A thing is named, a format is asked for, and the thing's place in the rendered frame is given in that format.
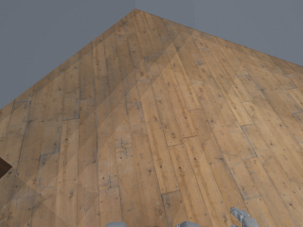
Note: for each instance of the right robot hand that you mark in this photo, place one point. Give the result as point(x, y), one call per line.
point(243, 217)

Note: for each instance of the cabinet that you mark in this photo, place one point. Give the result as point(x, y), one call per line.
point(4, 167)

